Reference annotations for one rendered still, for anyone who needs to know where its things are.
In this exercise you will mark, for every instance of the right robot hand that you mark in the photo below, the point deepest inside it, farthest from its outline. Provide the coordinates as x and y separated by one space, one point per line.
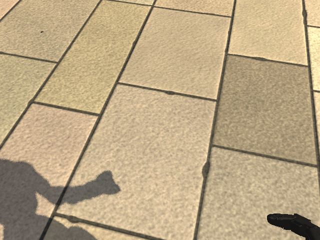
296 223

